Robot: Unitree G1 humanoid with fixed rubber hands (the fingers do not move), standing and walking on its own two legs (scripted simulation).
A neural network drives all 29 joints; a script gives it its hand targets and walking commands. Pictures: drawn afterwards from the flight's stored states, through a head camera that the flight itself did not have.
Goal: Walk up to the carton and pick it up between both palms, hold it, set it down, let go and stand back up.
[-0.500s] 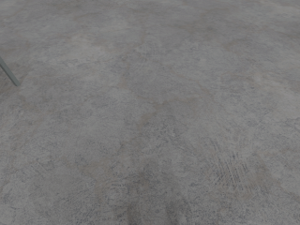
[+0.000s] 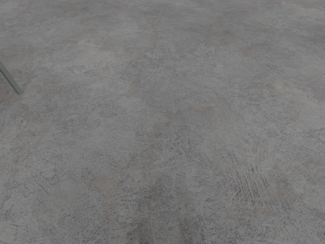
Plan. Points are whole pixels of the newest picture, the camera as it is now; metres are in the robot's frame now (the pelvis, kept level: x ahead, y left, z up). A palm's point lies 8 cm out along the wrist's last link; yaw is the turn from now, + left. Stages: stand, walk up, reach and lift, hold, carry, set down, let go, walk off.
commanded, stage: stand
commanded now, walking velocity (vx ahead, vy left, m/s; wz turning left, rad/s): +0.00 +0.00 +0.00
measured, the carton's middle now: out of the picture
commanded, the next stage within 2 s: walk up in 0.86 s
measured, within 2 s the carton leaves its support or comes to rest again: neither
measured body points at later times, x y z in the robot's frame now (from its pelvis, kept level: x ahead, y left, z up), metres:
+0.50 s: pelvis +0.00 +0.00 +0.00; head +0.00 +0.00 +0.45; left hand -0.04 +0.20 -0.16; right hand -0.04 -0.20 -0.16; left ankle +0.00 +0.12 -0.74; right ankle +0.00 -0.12 -0.74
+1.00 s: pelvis +0.00 +0.00 +0.00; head +0.01 +0.00 +0.45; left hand -0.04 +0.20 -0.16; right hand -0.04 -0.20 -0.16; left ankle +0.00 +0.12 -0.74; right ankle +0.00 -0.12 -0.74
